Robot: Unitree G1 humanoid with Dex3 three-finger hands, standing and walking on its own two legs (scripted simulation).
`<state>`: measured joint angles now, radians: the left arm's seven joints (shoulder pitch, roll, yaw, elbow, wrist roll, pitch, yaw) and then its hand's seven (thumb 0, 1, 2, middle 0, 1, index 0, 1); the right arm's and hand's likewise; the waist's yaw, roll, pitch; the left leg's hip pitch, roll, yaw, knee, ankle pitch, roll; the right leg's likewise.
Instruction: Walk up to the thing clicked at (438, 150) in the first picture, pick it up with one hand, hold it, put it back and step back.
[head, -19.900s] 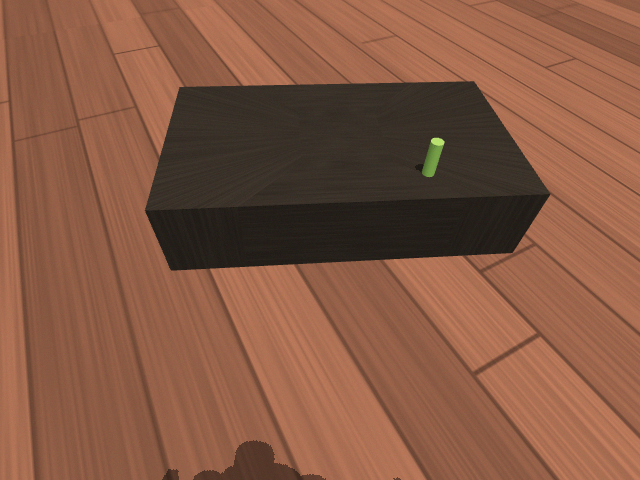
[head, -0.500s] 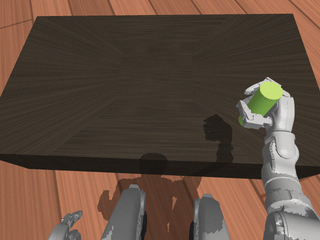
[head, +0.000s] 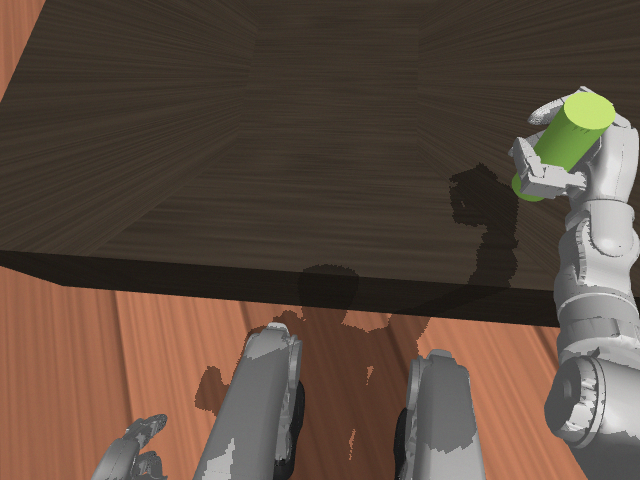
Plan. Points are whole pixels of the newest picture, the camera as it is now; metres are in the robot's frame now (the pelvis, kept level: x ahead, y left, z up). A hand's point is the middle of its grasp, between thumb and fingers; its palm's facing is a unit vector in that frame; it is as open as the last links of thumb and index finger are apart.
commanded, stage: crouch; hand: right
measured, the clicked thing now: (555, 153) +0.50 -0.20 +0.02
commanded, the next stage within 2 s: lower in 0.24 s
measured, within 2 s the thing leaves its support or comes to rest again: rests again in 1.30 s
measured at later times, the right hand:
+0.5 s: hand (525, 157) +0.53 -0.19 -0.03, palm faces +0.09 +1.00 -0.01, open 6.1 cm
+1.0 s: hand (504, 177) +0.53 -0.18 -0.10, palm faces +0.08 +1.00 -0.02, open 6.1 cm
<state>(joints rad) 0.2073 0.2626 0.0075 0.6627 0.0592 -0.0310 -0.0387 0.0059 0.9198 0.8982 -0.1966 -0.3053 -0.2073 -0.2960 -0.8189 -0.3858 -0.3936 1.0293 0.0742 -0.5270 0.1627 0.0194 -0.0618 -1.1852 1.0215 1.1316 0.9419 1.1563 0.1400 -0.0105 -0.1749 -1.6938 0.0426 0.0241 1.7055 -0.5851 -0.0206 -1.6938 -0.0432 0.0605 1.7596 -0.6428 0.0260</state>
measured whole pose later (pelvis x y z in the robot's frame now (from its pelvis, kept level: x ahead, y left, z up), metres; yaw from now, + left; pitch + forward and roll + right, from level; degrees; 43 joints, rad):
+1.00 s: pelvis -0.02 +0.00 -0.11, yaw +1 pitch +36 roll +4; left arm 0.20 0.29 -0.01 0.67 0.08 0.02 -0.05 0.00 0.91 0.90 -0.20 -0.30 -0.21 -0.30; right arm -1.00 -0.48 -0.44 1.11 0.02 -0.48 0.15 0.02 -0.06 -1.18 1.02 1.13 0.94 1.16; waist 0.18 -0.02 -0.13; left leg -2.06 0.05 0.01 2.06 -0.63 -0.03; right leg -2.06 -0.02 0.08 2.12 -0.69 0.03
